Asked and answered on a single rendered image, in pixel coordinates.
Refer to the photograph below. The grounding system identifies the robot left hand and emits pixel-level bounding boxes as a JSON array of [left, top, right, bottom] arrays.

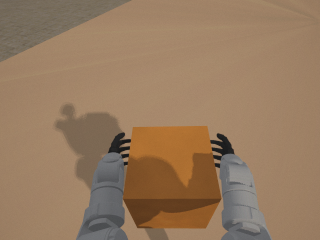
[[108, 132, 131, 166]]

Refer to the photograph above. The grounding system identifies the robot left forearm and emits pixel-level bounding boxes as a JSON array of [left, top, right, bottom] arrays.
[[76, 152, 125, 240]]

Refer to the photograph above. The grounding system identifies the right robot upper arm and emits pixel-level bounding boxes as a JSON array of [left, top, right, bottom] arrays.
[[221, 230, 265, 240]]

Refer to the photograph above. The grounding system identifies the left robot upper arm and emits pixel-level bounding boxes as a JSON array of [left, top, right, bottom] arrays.
[[77, 226, 128, 240]]

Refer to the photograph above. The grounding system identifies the robot right forearm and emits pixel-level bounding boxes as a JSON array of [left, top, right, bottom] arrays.
[[219, 153, 272, 240]]

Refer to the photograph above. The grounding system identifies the carton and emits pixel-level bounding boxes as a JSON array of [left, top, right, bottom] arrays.
[[123, 126, 222, 229]]

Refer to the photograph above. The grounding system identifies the robot right hand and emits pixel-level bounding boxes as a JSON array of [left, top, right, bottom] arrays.
[[210, 133, 235, 168]]

